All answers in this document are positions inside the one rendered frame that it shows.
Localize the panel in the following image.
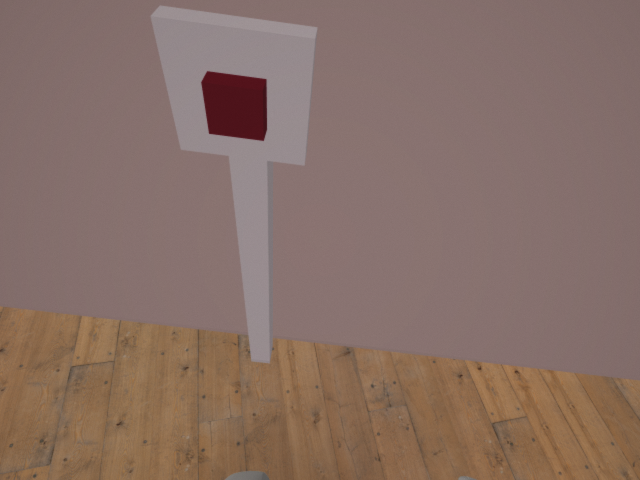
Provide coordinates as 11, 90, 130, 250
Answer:
150, 5, 318, 363

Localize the button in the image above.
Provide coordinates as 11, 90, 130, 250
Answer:
201, 71, 267, 141

